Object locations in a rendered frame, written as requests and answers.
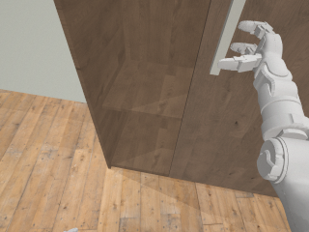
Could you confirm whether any robot right upper arm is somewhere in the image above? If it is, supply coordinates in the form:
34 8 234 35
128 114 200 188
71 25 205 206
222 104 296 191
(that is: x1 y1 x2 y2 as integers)
257 136 309 232

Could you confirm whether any handle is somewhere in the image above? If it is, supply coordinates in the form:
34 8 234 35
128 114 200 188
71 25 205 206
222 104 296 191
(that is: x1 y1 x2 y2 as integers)
210 0 246 75

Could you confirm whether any robot right forearm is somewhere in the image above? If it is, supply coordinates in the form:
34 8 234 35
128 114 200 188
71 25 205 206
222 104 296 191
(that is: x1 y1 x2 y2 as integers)
253 56 309 141

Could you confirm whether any wardrobe door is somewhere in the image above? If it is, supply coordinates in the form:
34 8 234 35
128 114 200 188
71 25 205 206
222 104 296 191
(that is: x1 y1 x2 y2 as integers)
168 0 309 198

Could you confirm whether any right robot hand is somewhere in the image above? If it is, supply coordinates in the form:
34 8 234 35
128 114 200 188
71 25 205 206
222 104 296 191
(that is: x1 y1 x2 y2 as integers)
217 20 283 73

